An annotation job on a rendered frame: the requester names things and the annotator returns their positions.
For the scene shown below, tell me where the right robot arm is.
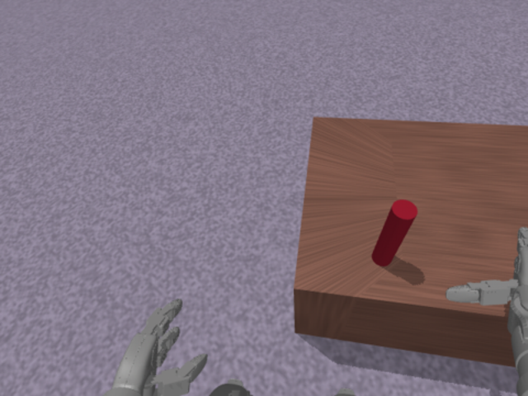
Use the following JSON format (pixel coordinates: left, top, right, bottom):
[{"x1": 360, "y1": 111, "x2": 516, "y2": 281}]
[{"x1": 507, "y1": 285, "x2": 528, "y2": 396}]

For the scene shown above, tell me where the can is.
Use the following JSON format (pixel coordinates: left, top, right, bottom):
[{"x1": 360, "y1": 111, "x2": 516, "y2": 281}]
[{"x1": 372, "y1": 200, "x2": 417, "y2": 266}]

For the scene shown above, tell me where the left robot hand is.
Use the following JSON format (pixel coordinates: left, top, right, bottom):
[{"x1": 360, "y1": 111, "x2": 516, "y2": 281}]
[{"x1": 111, "y1": 299, "x2": 208, "y2": 396}]

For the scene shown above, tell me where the right robot hand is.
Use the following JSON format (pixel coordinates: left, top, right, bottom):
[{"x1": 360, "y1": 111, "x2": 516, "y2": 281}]
[{"x1": 445, "y1": 227, "x2": 528, "y2": 305}]

